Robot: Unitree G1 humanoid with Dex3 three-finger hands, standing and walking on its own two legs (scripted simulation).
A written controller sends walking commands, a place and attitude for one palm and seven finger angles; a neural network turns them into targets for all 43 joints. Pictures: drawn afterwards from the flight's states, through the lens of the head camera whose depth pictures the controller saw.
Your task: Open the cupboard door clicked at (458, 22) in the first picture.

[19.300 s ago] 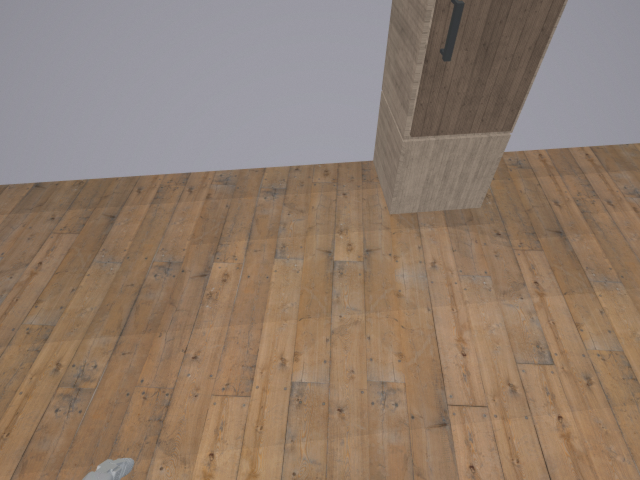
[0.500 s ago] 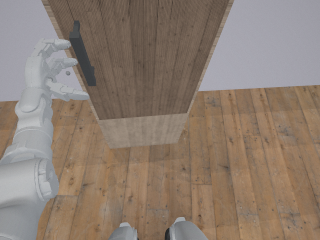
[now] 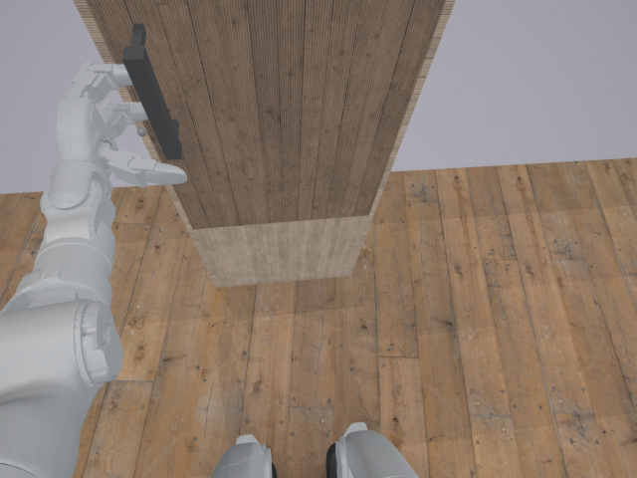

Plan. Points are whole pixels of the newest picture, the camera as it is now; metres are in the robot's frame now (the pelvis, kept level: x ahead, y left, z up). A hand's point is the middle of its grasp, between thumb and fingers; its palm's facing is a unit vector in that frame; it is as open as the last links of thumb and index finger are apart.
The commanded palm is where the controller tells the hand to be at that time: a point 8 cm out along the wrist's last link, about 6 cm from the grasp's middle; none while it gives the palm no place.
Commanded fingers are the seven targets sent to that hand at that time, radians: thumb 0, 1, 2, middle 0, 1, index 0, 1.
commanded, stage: slide the fingers in behind the handle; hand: left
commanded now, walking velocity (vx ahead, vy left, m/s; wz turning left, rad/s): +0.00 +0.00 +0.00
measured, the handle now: (158, 98) +0.56 +0.16 +0.09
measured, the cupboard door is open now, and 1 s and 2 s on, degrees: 1 0 1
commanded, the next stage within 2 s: close the thumb around the handle in 0.94 s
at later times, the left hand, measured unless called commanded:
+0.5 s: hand (175, 131) +0.52 +0.14 +0.08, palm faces +0.04 -1.00 +0.00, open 13.9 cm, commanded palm +0.49 +0.17 +0.09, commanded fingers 0.00 -0.50 0.30 -0.30 -1.20 -0.30 -1.20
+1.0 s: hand (181, 130) +0.52 +0.13 +0.08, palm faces +0.04 -1.00 -0.01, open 13.9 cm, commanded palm +0.49 +0.18 +0.09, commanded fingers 0.00 -0.50 0.30 -0.30 -1.20 -0.30 -1.20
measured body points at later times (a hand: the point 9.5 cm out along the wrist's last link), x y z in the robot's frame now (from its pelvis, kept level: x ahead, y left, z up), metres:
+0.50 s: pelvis +0.00 +0.00 +0.00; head +0.13 +0.01 +0.43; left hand +0.51 +0.19 +0.08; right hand +0.00 -0.26 -0.12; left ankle -0.01 +0.09 -0.68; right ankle +0.01 -0.11 -0.68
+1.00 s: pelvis +0.00 +0.00 +0.00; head +0.13 +0.00 +0.43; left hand +0.51 +0.18 +0.08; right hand +0.00 -0.26 -0.12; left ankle -0.01 +0.09 -0.68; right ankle +0.01 -0.11 -0.68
